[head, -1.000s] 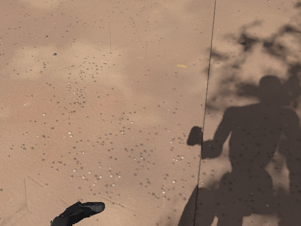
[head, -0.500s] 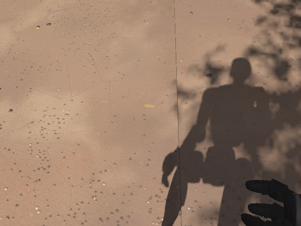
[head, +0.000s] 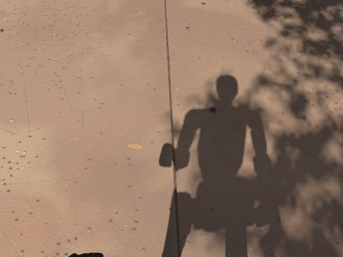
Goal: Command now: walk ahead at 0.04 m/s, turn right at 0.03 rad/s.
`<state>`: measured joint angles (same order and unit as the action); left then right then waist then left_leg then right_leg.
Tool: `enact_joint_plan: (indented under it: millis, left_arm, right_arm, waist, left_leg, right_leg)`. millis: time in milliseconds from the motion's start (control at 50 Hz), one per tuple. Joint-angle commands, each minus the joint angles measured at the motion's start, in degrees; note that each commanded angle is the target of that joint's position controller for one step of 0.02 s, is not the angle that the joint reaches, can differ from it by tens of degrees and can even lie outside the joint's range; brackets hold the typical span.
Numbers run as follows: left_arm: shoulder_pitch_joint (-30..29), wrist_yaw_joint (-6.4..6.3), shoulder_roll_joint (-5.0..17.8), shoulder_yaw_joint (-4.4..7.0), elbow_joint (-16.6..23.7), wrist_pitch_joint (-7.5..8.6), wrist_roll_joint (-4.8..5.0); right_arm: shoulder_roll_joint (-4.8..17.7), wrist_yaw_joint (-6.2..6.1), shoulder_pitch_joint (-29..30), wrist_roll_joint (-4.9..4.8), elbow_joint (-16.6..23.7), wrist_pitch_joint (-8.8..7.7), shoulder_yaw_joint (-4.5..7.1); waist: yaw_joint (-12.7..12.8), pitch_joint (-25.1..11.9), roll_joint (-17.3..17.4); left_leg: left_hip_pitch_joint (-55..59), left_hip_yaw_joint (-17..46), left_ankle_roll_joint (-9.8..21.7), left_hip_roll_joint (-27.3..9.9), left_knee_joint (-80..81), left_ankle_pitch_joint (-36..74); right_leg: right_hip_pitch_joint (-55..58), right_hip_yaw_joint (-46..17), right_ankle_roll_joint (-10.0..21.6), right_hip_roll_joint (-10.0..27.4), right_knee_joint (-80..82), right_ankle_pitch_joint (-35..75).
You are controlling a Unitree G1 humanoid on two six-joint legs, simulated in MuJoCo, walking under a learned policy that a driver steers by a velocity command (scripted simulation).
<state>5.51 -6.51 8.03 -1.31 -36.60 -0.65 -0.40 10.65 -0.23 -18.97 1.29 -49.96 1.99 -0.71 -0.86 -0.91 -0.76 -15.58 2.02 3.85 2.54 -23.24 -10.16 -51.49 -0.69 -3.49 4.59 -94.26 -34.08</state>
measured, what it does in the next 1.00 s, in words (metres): walks ahead: right foot 0.13 m higher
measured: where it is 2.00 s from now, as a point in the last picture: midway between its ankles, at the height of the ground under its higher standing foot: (151, 190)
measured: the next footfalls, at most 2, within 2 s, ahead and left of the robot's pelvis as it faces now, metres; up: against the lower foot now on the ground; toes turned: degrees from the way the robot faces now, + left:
right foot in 0.08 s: +0.08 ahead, -0.17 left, +0.13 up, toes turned -3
left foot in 1.02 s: +0.39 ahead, +0.15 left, +0.00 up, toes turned +1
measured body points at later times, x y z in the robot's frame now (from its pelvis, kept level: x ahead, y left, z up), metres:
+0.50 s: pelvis +0.05 -0.05 +0.00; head +0.05 -0.06 +0.45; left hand +0.21 +0.14 -0.12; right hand +0.02 -0.26 -0.16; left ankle +0.02 +0.08 -0.75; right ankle +0.04 -0.16 -0.61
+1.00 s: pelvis +0.27 +0.02 +0.03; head +0.28 +0.04 +0.48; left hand +0.21 +0.29 -0.12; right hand +0.47 -0.23 -0.05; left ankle +0.37 +0.15 -0.70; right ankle +0.05 -0.16 -0.59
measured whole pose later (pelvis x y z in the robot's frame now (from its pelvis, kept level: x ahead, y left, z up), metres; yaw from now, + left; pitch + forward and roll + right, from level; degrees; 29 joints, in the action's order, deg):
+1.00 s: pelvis +0.27 +0.02 +0.03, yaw -2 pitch +2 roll -3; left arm 25.2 -3.3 13.2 3.2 -60.9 4.6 1.3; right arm 14.1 0.9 -3.5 -1.8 -43.1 -2.2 4.5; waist 4.2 -0.4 1.0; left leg -24.0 -0.5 0.4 -4.4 -26.7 12.3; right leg -8.4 -1.9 -2.2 4.6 -61.4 -42.4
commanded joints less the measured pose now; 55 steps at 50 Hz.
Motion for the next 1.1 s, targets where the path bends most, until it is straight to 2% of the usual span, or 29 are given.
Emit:
enact_joint_plan:
  millis: [20,80,100,120,180,240,360,380,420,480,580,620,640,660,680,700,740,800,840,860,900,960,980,1000,1020,1040,1060,1080,1100]
  left_arm:
    - [-0.88,0.23,0.75,-0.5,3.72,0.88,-0.16]
    - [3.42,1.59,1.99,-0.39,0.53,1.71,-0.35]
    - [3.67,2.03,5.39,0.53,-0.06,1.5,-0.71]
    - [0.96,2.25,5.47,0.78,0.38,1.07,-0.25]
    - [-2.29,2.4,0.9,0.01,0.45,1.06,0.05]
    - [-2.12,2.14,1.43,0.29,-0.89,1.48,-0.4]
    - [-2.73,2.51,0.17,-0.09,-3.82,1.83,-0.1]
    - [-1.57,2.85,-0.85,-0.45,-5.03,1.86,-0.35]
    - [-0.58,3.22,0.55,0.01,-6.94,1.78,0.22]
    - [-1.79,3.32,2.04,0.79,-8.39,3.06,2.1]
    - [-0.17,5.42,0.98,1.05,-10.3,6.11,2.54]
    - [3.04,6.04,4.89,2.42,-10.62,6.8,2.02]
    - [6.9,5.97,7.79,3.49,-11.02,6.89,1.6]
    - [12.68,5.7,10.65,4.59,-11.99,6.76,1.39]
    - [18.02,5.41,12.19,5.27,-14.04,6.85,1.36]
    - [19.98,5.62,11.65,5.09,-15.44,8.01,1.61]
    - [20.45,6.16,8.51,4.52,-18.13,9.22,2.07]
    - [14.97,5.4,5.35,3.54,-19.66,7.46,0.26]
    - [10.67,3.87,7.76,4.13,-18.53,6.95,0.92]
    - [9.75,3.18,9.54,4.67,-18.27,6.71,1.72]
    - [8.95,1.97,12.52,5.4,-18.83,6.76,1.94]
    - [8.5,2.7,13.29,5.83,-18.72,6.36,1.84]
    - [8.2,3.27,12.62,5.73,-19.03,6.26,1.77]
    - [7.46,3.88,11.36,5.52,-19.27,6.58,1.33]
    - [8.28,4.65,3.63,4.11,-19.27,6.71,0.94]
    - [12.94,5.6,-2.53,2.4,-17.83,7.72,1.78]
    - [18.39,6.3,-2.04,2.17,-16.57,8.4,2.69]
    - [19.06,6.07,1.5,2.31,-13.65,8.66,3.83]
    - [12.67,5.27,3.4,2.34,-11.07,8.33,3.8]
  right_arm:
    - [8.59,-0.77,-2.74,-0.54,2.7,0.75,2.79]
    - [6.89,-0.16,-7.6,-1.31,0.32,0.96,3.35]
    - [6.37,-0.1,-10.8,-0.76,0.58,0.39,3.67]
    - [6.07,0.1,-11.17,-0.25,1.24,0.51,3.96]
    - [3.68,0.27,-8.01,0.25,1.42,2.46,3.84]
    - [3.66,0.28,-7.76,0.39,1.74,3.36,4.13]
    - [1.35,0.14,-9.34,0.29,0.38,3.18,3.82]
    - [-0.22,0.07,-10.71,0.3,-0.6,3.2,3.35]
    - [0.56,-0.59,-10.76,-0.28,-1.02,3.36,3.53]
    - [1.37,-1.79,-10.63,-1.1,-0.86,1.9,3.64]
    - [-0.61,-1.3,-11.44,-1.7,-1.8,-1.55,2.95]
    - [-0.91,-0.61,-8.16,-1.64,-0.82,-3.15,2.73]
    - [-0.14,-0.21,-7.05,-1.46,-0.73,-4.11,3.07]
    - [0.26,0.13,-5.51,-1.54,-0.71,-5.23,3.56]
    - [0.25,0.12,0.22,-2.06,0.71,-5.97,3.92]
    - [0.54,0.39,7.9,-2.89,3.37,-7.02,4.15]
    - [-0.97,0.88,10.62,-4.68,5.14,-7.78,3.92]
    - [0.64,0.62,6.97,-4.55,5.02,-6.42,4.68]
    - [-0.1,1.07,9.07,-3.38,6.67,-5.22,4.01]
    - [-0.34,1.57,10.34,-3.35,7.11,-4.74,3.8]
    - [2.22,1.42,11.55,-3.82,7.84,-3.87,4.71]
    - [7.37,0.71,2.0,-3.52,4.05,-3.29,7.15]
    - [7.96,0.79,-4.59,-3.01,1.44,-3.15,7.82]
    - [8.12,1.04,-13.49,-1.72,-1.74,-2.75,8.03]
    - [5.35,1.71,-17.33,0.43,-4.14,-3.08,6.19]
    - [4.99,2.36,-15.2,2.99,-2.77,-4.22,4.22]
    - [5.5,3.09,-16.52,2.53,-3.28,-4.03,4.06]
    - [10.11,3.52,-15.1,1.4,-3.17,-3.66,5.36]
    - [9.74,3.07,-8.75,-0.26,-2.75,-3.57,5.04]
  waist:
    - [1.37,-3.64,10.23]
    - [2.65,-3.39,9.68]
    - [-0.01,-5.81,3.53]
    - [-1.11,-8.13,-3.27]
    - [0.27,-5.15,-0.94]
    - [0.72,-1.83,-1.79]
    - [0.94,-1.79,-2.05]
    - [1.01,-2.62,-1.77]
    - [1.37,0.54,0.01]
    - [1.44,8.29,2.31]
    - [2.49,7.23,3.13]
    - [4.95,2.67,-1.18]
    - [6.58,-1.03,-3.45]
    - [8.67,-3.16,-6.66]
    - [11.42,-0.06,-14.19]
    - [12.85,4.91,-13.76]
    - [8.97,9.99,-7.57]
    - [2.67,9.5,-6.3]
    - [1.55,7.25,-4.82]
    - [1.91,4.7,-4.42]
    - [0.82,1.92,-6.29]
    - [-3.52,-2.82,-2.65]
    - [-6.89,-5.25,-1.3]
    - [-12.13,-6.21,3.52]
    - [-12.27,-3.49,13.91]
    - [-7.43,-3.68,21.61]
    - [-3.75,-8.11,22.17]
    - [-1.67,-11.14,18.69]
    - [0.12,-8.02,10.98]
  left_leg:
    - [3.6,8.72,7.92,-13.95,6.69,28.23]
    - [3.75,6.69,5.96,-12.8,7.31,29.37]
    - [4.36,4.64,4.18,-10.4,5.35,29.45]
    - [4.47,0.94,1.81,-8.08,3.96,24.26]
    - [2.73,-0.8,-0.45,-6.02,2.89,14.32]
    - [0.77,-0.3,-0.37,-5.79,3.9,9.5]
    - [3.02,-0.99,-0.98,-5.72,3.61,10.45]
    - [3.96,-1.17,-1.02,-5.47,3.96,6.43]
    - [2.03,-0.71,0.38,-4.81,3.99,-6.58]
    - [-1.03,3.72,3.03,-6.48,5.3,-20.53]
    - [1.15,5.88,4.83,-6.5,2.52,-12.12]
    - [-0.2,1.52,3.16,-3.1,-6.04,15.22]
    - [-2.35,0.98,1.79,-1.63,-12.4,26.17]
    - [-7.65,1.52,0.27,-0.12,-20.34,26.71]
    - [-20.9,2.06,-2.09,3.48,-36.23,-1.15]
    - [-33.53,7.28,-3.44,3.37,-51.09,-22.34]
    - [-44.98,8.64,-3.0,-0.33,-55.69,-25.72]
    - [-37.46,3.71,-3.16,-4.78,-48.41,-15.24]
    - [-22.85,0.67,-3.09,-6.65,-30.52,-0.57]
    - [-10.45,-1.39,-3.31,-5.72,-21.27,7.67]
    - [0.07,-2.85,-5.6,-4.03,-16.33,18.24]
    - [5.83,-4.8,-4.24,-4.93,-3.81,23.39]
    - [14.71,-6.51,-3.39,-5.05,1.03,30.27]
    - [23.96,-7.18,-1.05,-6.36,4.16,33.27]
    - [30.55,0.25,2.55,-12.27,-0.38,32.25]
    - [31.16,4.4,3.11,-15.66,-16.8,56.84]
    - [31.41,11.19,6.18,-18.91,-13.29,58.88]
    - [29.51,23.29,12.7,-25.62,-1.27,32.08]
    - [24.11,26.79,14.84,-26.52,5.31,7.45]
  right_leg:
    - [6.84,2.37,1.09,0.44,11.69,-3.3]
    - [18.93,-0.25,3.79,-0.07,28.92,8.99]
    - [21.75,-4.72,6.02,1.24,27.52,23.95]
    - [21.72,-6.22,8.7,2.42,27.98,25.14]
    - [18.85,-6.03,9.22,1.55,28.55,15.19]
    - [17.37,-5.55,9.32,1.25,29.66,11.98]
    - [17.2,-5.3,9.13,0.93,30.19,10.67]
    - [16.92,-4.78,8.82,0.62,30.7,5.16]
    - [14.26,-3.05,9.24,-1.22,30.85,-11.68]
    - [8.69,-3.45,11.39,-2.12,33.22,-26.04]
    - [9.48,-4.94,14.97,-3.26,33.08,-21.69]
    - [18.86,-12.17,17.71,-1.82,38.8,-10.59]
    - [25.58,-20.01,19.86,0.41,43.43,-3.3]
    - [32.56,-30.05,22.88,3.6,50.39,2.62]
    - [39.35,-44.07,28.37,11.03,59.79,14.2]
    - [42.86,-52.6,30.44,15.22,62.74,22.84]
    - [42.49,-44.3,24.19,14.34,56.64,21.29]
    - [30.99,-27.03,15.7,11.56,56.85,15.99]
    - [23.87,-16.12,12.34,8.48,59.72,14.65]
    - [19.68,-9.07,10.61,5.09,60.9,12.18]
    - [21.58,-5.63,9.96,3.82,59.84,13.99]
    - [36.25,-3.39,7.28,2.67,42.04,34.2]
    - [35.04,-1.7,5.79,2.1,31.36,37.88]
    - [28.99,0.14,4.2,-1.21,12.87,30.74]
    - [11.43,-1.23,3.63,-6.44,-12.63,-8.96]
    - [-0.89,-9.94,5.98,-9.07,-28.44,-14.0]
    - [-6.55,-9.27,6.51,-9.67,-34.34,-7.12]
    - [-10.58,-3.92,5.08,-9.46,-35.17,1.17]
    - [-16.05,0.76,4.81,-4.72,-34.55,6.6]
